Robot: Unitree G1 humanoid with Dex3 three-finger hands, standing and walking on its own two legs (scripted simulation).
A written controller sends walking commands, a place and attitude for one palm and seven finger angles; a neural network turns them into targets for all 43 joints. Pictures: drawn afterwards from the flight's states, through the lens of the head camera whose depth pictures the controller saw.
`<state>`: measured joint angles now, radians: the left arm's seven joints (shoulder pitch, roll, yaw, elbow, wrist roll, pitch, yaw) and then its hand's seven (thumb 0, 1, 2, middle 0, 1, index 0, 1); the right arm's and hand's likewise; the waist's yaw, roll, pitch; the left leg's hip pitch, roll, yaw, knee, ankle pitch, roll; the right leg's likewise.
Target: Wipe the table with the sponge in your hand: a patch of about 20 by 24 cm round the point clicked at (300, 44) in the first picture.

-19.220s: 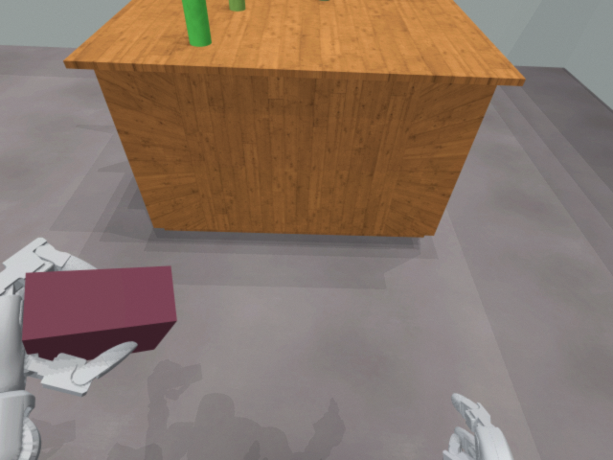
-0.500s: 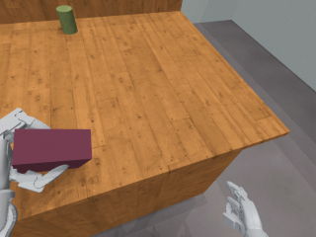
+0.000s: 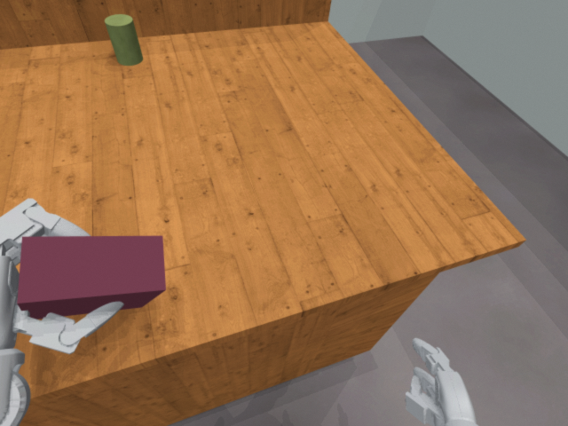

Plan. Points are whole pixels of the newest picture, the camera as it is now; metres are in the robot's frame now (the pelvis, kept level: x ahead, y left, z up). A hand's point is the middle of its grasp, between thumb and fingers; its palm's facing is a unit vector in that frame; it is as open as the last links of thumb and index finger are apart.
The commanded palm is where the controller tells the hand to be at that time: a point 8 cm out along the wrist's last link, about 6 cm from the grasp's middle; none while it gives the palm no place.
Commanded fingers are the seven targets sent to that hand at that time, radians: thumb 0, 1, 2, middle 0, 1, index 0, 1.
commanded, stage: look again from close up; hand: left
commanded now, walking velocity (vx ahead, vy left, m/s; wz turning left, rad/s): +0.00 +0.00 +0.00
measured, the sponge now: (113, 277) +0.24 +0.22 +0.13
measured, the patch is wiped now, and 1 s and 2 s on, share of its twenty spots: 0.00 0.00 0.00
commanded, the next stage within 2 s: turn the palm down, sponge in hand in 0.08 s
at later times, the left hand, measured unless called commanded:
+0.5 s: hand (90, 293) +0.21 +0.22 +0.15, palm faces +0.27 -0.73 -0.63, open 9.8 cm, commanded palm +0.16 +0.27 +0.20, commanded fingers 0.00 0.10 1.30 -1.20 -1.60 -1.20 -1.60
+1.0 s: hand (106, 261) +0.22 +0.19 +0.20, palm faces +0.31 -0.46 -0.83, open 9.8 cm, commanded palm +0.17 +0.24 +0.23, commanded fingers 0.00 0.10 1.30 -1.20 -1.60 -1.20 -1.60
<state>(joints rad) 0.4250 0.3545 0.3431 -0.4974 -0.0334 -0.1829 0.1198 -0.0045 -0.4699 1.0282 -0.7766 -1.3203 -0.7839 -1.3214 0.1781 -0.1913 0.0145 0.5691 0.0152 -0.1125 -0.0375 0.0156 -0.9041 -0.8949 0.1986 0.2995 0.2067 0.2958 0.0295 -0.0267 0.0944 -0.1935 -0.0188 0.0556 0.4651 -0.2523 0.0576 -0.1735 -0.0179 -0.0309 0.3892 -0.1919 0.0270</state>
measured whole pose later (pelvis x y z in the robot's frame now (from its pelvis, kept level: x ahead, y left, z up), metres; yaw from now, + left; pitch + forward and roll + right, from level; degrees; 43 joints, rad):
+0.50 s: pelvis -0.03 -0.02 -0.01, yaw +0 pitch -3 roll +1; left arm 0.28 0.47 0.25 -0.43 0.12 0.15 0.01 0.00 -0.47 1.03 -0.77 -1.32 -0.78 -1.33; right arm 0.12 -0.24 0.06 0.57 0.01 -0.07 -0.04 0.02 -0.90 -0.89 0.20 0.30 0.21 0.30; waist 0.04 0.04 0.03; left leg -0.23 -0.03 0.06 0.51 -0.24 0.04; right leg -0.26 -0.02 -0.01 0.56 -0.25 0.00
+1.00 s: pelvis -0.01 -0.07 -0.01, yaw +1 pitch -2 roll +1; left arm 0.24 0.65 0.31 -0.45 0.22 0.10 -0.02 0.00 -0.47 1.03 -0.77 -1.33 -0.78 -1.33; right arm 0.15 -0.28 0.00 0.60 0.04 -0.06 -0.11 0.02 -0.91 -0.90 0.20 0.30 0.20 0.30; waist 0.09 0.09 0.01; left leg -0.23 0.03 0.01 0.55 -0.28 -0.03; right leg -0.25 0.04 -0.05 0.59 -0.30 -0.07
